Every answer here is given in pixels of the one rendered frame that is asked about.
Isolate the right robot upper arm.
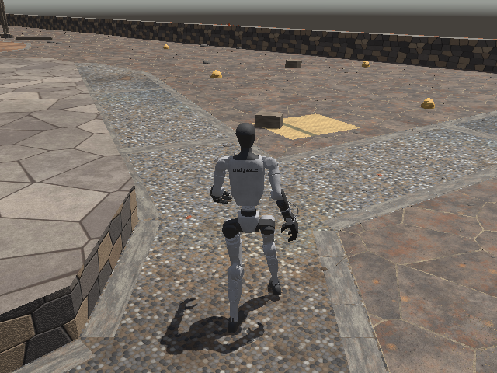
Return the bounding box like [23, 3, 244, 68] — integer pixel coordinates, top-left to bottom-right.
[262, 156, 283, 201]

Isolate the left robot upper arm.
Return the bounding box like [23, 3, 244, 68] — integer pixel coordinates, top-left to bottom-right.
[211, 156, 231, 197]

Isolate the left robot forearm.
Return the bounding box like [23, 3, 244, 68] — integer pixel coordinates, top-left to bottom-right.
[210, 185, 221, 200]

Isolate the robot right hand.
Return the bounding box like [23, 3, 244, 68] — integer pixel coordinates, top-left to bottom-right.
[281, 219, 298, 242]

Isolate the right robot forearm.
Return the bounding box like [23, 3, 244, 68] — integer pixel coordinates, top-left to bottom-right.
[276, 189, 295, 225]

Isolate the humanoid robot torso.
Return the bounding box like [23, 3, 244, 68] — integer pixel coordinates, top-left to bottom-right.
[228, 153, 265, 233]

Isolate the robot left hand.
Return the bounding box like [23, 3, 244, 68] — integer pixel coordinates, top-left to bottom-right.
[214, 191, 232, 204]

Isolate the robot left thigh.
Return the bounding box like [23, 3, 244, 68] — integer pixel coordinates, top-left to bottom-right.
[222, 218, 244, 281]

